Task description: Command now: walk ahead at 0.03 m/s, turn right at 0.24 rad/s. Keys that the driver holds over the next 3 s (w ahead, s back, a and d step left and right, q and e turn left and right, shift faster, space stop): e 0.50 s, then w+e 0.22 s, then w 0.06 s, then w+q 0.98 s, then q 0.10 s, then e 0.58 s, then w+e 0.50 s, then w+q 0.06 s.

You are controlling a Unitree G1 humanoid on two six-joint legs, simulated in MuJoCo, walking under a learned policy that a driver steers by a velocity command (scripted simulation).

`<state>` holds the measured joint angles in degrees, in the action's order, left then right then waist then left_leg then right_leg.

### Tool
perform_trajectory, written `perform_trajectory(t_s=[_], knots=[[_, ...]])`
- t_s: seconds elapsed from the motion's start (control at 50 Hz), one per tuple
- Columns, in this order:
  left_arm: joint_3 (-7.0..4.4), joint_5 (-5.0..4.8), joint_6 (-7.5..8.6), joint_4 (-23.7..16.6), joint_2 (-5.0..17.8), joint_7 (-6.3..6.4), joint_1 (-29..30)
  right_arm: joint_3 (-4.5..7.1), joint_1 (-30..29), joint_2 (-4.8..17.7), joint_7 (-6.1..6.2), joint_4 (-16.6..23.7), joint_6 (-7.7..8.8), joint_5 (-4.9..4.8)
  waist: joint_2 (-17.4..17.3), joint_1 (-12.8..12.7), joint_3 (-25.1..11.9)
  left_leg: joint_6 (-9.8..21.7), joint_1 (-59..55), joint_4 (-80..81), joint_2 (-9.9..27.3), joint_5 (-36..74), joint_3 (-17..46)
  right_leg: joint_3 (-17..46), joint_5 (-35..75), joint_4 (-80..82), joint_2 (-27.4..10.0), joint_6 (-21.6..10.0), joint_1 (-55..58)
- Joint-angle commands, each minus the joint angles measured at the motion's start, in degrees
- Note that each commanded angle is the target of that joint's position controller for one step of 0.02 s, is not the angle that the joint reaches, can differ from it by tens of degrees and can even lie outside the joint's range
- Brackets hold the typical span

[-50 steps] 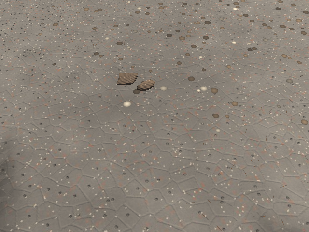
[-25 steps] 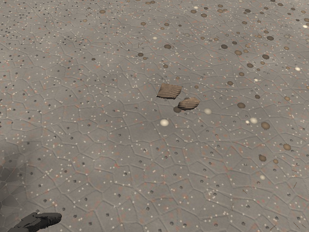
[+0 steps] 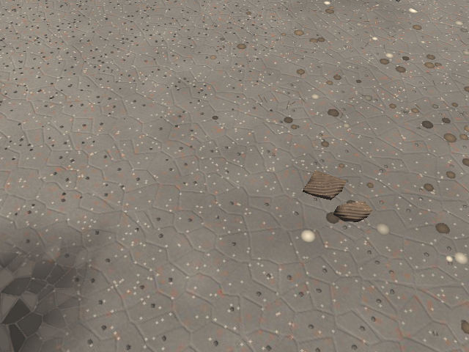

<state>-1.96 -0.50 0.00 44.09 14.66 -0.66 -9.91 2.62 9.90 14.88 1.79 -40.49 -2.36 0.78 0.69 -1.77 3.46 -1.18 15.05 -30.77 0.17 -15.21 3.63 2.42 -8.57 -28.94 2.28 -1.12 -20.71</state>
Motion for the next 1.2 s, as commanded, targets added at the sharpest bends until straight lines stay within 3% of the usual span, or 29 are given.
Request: perform_trajectory(t_s=[0.02, 0.1, 0.18, 0.26, 0.28, 0.3, 0.32, 0.34, 0.38, 0.4, 0.5, 0.54, 0.58, 0.66, 0.72, 0.74, 0.76, 0.78, 0.8, 0.82, 0.88, 0.98, 1.04, 1.1, 1.12, 1.14, 1.16, 1.18, 1.2], knots=[[-1.93, -0.1, 1.42, -5.68, 7.39, 0.12, 4.38, 3.62, 4.2, 10.65, 0.47, 2.01, 0.58, 0.8, -9.78, 2.35, -5.86, 8.51, -5.12, 9.66, 10.04, -2.29, 8.32, 1.74, -12.85, -1.34, -0.81, -0.08, -4.56], [-3.45, -0.15, 0.05, -5.25, 8.34, 0.16, 1.88, 3.5, 0.11, 9.74, 1.45, 3.76, 2.28, 0.25, -11.54, 2.64, -4.26, 13.77, -6.64, 9.55, 19.52, 24.41, 12.57, -0.64, -21.4, -24.1, -2.15, 1.97, -10.83], [-2.64, -0.92, -1.37, -6.19, 5.47, -0.49, 1.68, 4.08, -1.93, 10.54, 1.32, 3.23, 1.79, -0.93, -9.56, 2.79, -5.39, 12.05, -9.11, 6.52, 16.81, 33.53, 4.56, -3.54, -17.93, -20.43, -3.69, 3.5, -8.81], [-3.43, -0.91, -1.95, -6.51, 6.83, -1.6, -1.16, 4.39, -2.33, 11.27, 1.15, 2.42, 0.96, -2.24, -9.56, 1.25, -7.3, 9.0, -7.41, 0.66, 15.33, 28.6, -0.6, -8.34, -5.71, -3.85, -0.65, 1.57, 2.29], [-4.1, -0.45, -2.0, -6.31, 8.15, -1.1, -2.7, 4.18, 0.09, 10.24, 0.92, 1.33, 1.37, -2.35, -6.71, 0.77, -7.75, 6.1, -4.08, -4.36, 13.38, 22.71, -3.31, -6.25, 1.18, 2.07, 0.03, -0.09, 8.1], [-5.72, -0.33, -1.91, -7.18, 14.05, -0.14, -4.23, 3.65, 2.46, 7.94, 0.61, 1.46, 1.85, -0.61, 5.99, 1.59, -9.03, 0.38, 6.86, -18.12, 8.23, 5.74, -8.69, 8.47, 21.66, 5.57, -8.93, -4.33, 17.91], [-6.44, 1.35, -1.3, -8.34, 19.65, -0.33, -5.95, 2.36, -2.47, 4.93, 0.88, 5.4, 2.29, 1.17, 18.18, -0.11, -10.07, -3.47, 21.85, -30.93, -1.56, -25.51, -6.21, 31.11, 36.47, 8.04, -23.92, -18.04, 20.82], [-5.47, 2.25, -0.1, -8.23, 16.46, -0.68, -7.81, 3.08, -5.17, 7.78, 1.02, 5.18, 2.42, 0.2, 9.4, -3.08, -13.41, -3.28, 22.44, -39.74, -0.31, -26.67, 1.47, 30.74, 32.99, 8.55, -24.68, -21.34, 21.36], [-4.8, 0.66, 0.89, -8.42, 13.84, 0.06, -2.05, 3.64, -4.24, 8.81, 1.39, 3.68, 2.11, -0.66, 3.61, -0.01, -8.84, -2.35, 24.13, -39.12, 1.76, -17.06, 1.96, 20.7, 23.93, 7.69, -18.15, -15.13, 18.0], [-4.42, -0.21, 0.6, -8.82, 12.94, 0.64, 0.25, 3.96, -4.37, 9.48, 1.88, 3.41, 1.97, -0.23, 3.22, 0.67, -7.75, -2.52, 24.0, -36.52, 2.36, -13.05, 2.37, 19.1, 21.92, 7.78, -16.53, -13.08, 16.66], [-4.12, -0.19, -0.8, -9.68, 12.32, 2.31, 0.54, 3.29, -3.08, 6.68, 1.28, 2.97, 2.27, -0.74, 5.19, 1.56, -9.1, -4.37, 18.17, -26.55, -0.48, -5.3, 1.3, 16.42, 18.19, 8.64, -12.22, -12.05, 14.15], [-4.26, -0.63, -1.08, -9.66, 12.36, 2.7, -0.44, 3.01, -4.25, 6.45, 0.71, 3.37, 2.64, -0.78, 5.87, 0.64, -9.33, -4.35, 16.54, -19.41, -0.61, -2.9, 1.43, 18.75, -2.65, 11.31, -11.03, -12.03, 13.2], [-4.37, -0.56, -0.98, -9.83, 12.83, 2.65, -0.54, 3.03, -5.94, 6.96, -0.06, 4.15, 3.42, -1.14, 8.85, -0.11, -6.64, -3.84, 15.08, -14.0, -1.07, -3.23, 1.25, 22.73, -17.61, 14.24, -10.93, -12.41, 10.11], [-4.51, -0.62, -0.59, -9.78, 13.35, 1.98, -1.57, 3.23, -6.27, 7.64, -1.36, 4.55, 6.03, -1.78, 8.59, -0.59, -5.07, -1.78, 9.21, -4.99, -2.18, -5.28, 0.89, 27.09, -23.0, 13.91, -10.62, -12.41, 7.55], [-3.92, -0.86, -0.81, -10.31, 12.05, 1.81, 0.34, 3.6, -0.99, 7.17, -1.81, 2.77, 7.65, -2.43, 7.26, 3.33, -4.32, 0.58, -3.36, 7.01, -2.27, 1.59, -0.42, 27.67, -25.88, 11.0, -7.41, -10.05, 1.38], [-3.26, -0.64, -0.6, -10.51, 10.0, 1.85, 0.47, 4.01, 2.42, 8.07, -1.63, 1.61, 7.93, -2.2, 5.62, 4.81, -5.23, 1.77, -10.3, 9.37, 0.31, 3.02, 0.37, 25.13, -26.35, 7.07, -5.41, -7.9, -2.61], [-1.9, -0.29, -0.19, -10.73, 5.72, 1.76, 0.06, 4.34, 8.08, 10.16, -1.25, 0.7, 8.12, -1.12, -1.02, 6.27, -8.2, 4.69, -18.67, 12.31, 9.63, -4.25, 9.88, 18.6, -28.04, -6.26, -1.26, -4.41, -9.08], [-1.52, -0.88, 0.59, -12.86, 4.23, 1.76, 0.3, 5.01, 11.64, 14.76, -1.57, -0.21, 8.07, 0.89, -11.54, 5.6, -6.29, 11.32, -20.9, 18.95, 18.97, -21.14, 29.51, 8.91, -26.94, -19.82, 5.67, -2.3, -21.22], [-2.39, -1.16, 1.49, -13.11, 8.08, 1.85, 1.01, 5.01, 9.78, 13.87, -2.08, -0.47, 8.46, 0.98, -12.36, 4.5, -0.66, 15.76, -15.43, 21.23, 22.59, -29.32, 36.7, 8.94, -24.2, -27.79, 0.95, -1.55, -26.54], [-3.01, -0.92, 2.0, -11.89, 10.27, 1.61, 0.28, 3.87, 7.77, 10.11, -1.91, -0.03, 8.55, -0.46, -10.29, 3.85, 2.28, 15.39, -13.98, 21.5, 20.12, -27.79, 32.64, 8.96, -19.66, -30.23, -0.54, -0.94, -27.54], [-2.91, 0.5, 3.67, -10.99, 8.9, 0.45, 1.78, 2.75, 7.6, 8.81, -1.48, -0.12, 7.83, -1.27, -7.97, 3.57, 1.69, 12.62, -13.77, 22.11, 13.91, -13.1, 21.84, 3.15, -9.35, -28.5, -4.31, 0.96, -26.1], [-0.91, 0.1, 5.61, -12.71, 3.29, -0.75, 9.63, 3.01, 10.89, 10.7, -0.9, -0.96, 6.59, -1.83, -9.24, 6.28, 0.36, 11.83, -5.74, 21.28, 8.28, 4.4, 11.08, -2.38, -1.2, -9.23, -1.89, 3.65, -10.89], [-1.61, -0.78, 6.06, -12.86, 5.37, -1.3, 10.57, 3.35, 13.59, 12.22, -1.09, -1.59, 6.06, -2.38, -9.88, 6.08, -0.6, 11.92, -4.09, 19.5, 10.07, 4.66, 13.36, -2.12, 0.57, -2.78, -0.5, 3.86, -2.95], [-3.13, -1.22, 6.28, -11.12, 8.15, -0.81, 4.28, 3.04, 12.68, 11.36, -0.98, -1.38, 5.63, -2.68, -9.28, 1.21, -3.0, 9.08, -2.05, 14.31, 10.0, 7.39, 14.49, -1.37, 2.54, 3.41, -1.03, 1.31, 10.04], [-4.02, -0.95, 6.29, -10.12, 9.83, -0.13, -1.02, 2.51, 12.28, 9.63, -1.06, -1.03, 5.78, -2.3, -8.45, -1.77, -5.87, 7.2, 0.9, 7.54, 7.27, 10.78, 12.5, -0.2, 1.64, 4.55, -2.93, -0.18, 18.74], [-5.02, 0.11, 6.15, -9.03, 13.41, 0.67, -11.01, 1.09, 11.02, 5.34, -1.24, 0.64, 6.07, -1.05, -1.62, -6.45, -14.1, 4.63, 8.89, -9.67, 3.26, 2.91, 8.56, 9.89, -2.33, 4.34, -13.52, -3.69, 33.16], [-6.22, 0.98, 5.19, -7.01, 18.59, 0.36, -15.57, -0.11, 16.46, 1.27, -0.78, 2.92, 6.89, -2.59, 17.75, -4.2, -21.57, 2.05, 24.16, -27.28, -2.34, -16.64, 2.24, 33.15, -16.44, 10.23, -26.54, -11.71, 43.72], [-4.99, 0.99, 5.22, -6.69, 13.16, 0.0, -14.24, 1.43, 15.5, 7.33, -0.46, 1.53, 6.88, -3.89, 12.66, -4.59, -16.06, 1.63, 29.54, -36.67, 0.76, -16.11, 4.93, 37.01, -25.32, 14.0, -25.71, -12.36, 38.29], [-3.99, 0.57, 5.28, -6.65, 10.0, 0.08, -11.26, 2.27, 11.45, 9.64, -0.65, 1.88, 6.68, -3.93, 9.45, -4.06, -8.99, 2.15, 31.82, -39.09, 2.69, -11.2, 4.63, 28.87, -21.64, 14.28, -23.74, -10.69, 32.46]])
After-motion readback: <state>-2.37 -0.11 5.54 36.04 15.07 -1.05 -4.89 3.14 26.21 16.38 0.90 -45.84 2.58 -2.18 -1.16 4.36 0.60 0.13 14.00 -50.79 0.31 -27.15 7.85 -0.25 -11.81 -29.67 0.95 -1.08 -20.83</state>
